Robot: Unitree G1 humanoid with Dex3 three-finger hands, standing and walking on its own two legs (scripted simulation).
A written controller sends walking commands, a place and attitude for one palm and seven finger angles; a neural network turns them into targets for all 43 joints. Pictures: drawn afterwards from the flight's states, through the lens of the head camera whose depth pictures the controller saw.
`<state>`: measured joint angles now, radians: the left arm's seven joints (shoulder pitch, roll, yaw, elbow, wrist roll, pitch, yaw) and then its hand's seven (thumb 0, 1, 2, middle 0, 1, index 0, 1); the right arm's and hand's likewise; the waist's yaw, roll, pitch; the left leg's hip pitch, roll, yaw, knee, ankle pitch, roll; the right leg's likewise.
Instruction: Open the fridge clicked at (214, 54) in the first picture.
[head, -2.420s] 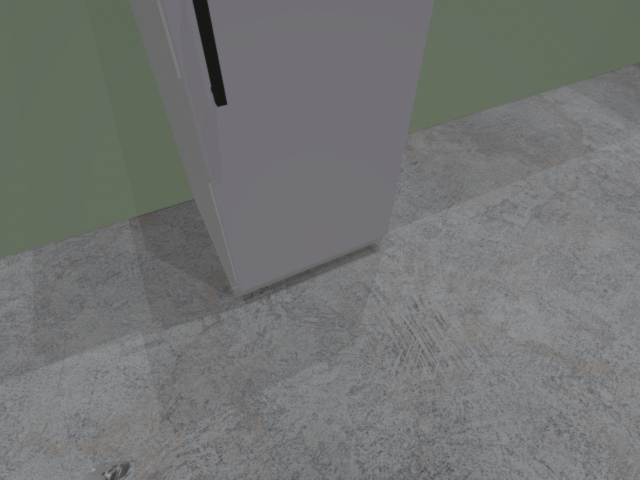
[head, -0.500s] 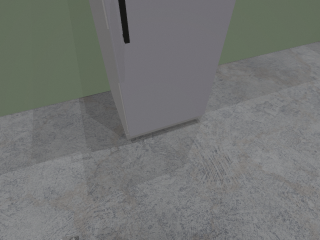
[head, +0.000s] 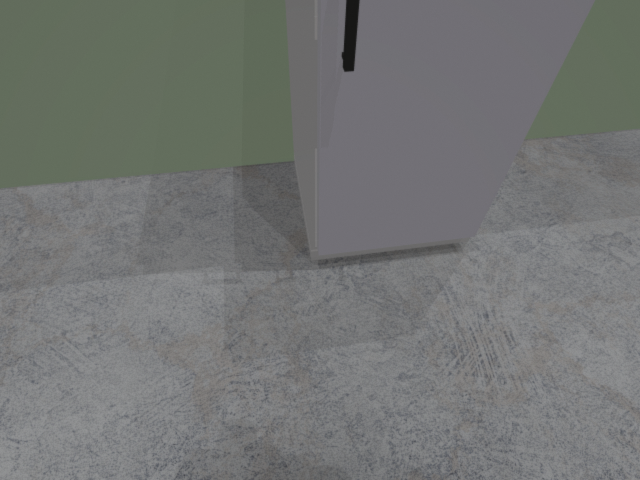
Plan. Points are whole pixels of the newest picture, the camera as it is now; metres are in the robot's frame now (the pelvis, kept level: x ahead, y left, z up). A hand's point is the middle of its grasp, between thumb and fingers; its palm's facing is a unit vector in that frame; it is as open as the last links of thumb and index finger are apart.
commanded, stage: turn to face it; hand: left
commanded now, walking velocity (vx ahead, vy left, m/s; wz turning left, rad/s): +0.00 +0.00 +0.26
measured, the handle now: out of the picture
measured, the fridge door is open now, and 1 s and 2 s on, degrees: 0 0 0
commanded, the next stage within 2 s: take the last steps up to it in 0.14 s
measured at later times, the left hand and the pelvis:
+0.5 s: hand out of the picture -0.07 +0.16 -0.19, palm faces +0.17 -0.97 -0.15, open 7.3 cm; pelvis +0.00 +0.00 -0.01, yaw +6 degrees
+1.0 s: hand (246, 439) +0.21 +0.12 -0.17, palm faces +0.08 -0.97 -0.21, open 7.3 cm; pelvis +0.15 -0.07 -0.01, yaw +4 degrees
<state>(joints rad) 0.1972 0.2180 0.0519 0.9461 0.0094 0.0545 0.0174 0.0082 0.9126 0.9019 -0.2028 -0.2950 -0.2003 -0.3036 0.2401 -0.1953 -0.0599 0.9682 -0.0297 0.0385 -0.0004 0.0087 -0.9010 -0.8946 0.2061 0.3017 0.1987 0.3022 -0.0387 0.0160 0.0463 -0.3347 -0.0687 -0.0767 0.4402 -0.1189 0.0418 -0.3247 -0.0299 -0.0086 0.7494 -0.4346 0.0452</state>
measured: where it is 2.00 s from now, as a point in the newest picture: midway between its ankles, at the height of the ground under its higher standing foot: (375, 385)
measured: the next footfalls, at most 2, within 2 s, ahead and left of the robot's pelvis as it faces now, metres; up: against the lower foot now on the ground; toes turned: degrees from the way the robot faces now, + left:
right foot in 0.06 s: +0.01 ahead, -0.13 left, +0.00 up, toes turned +0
left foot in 0.44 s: -0.01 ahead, +0.12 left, +0.00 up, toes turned +11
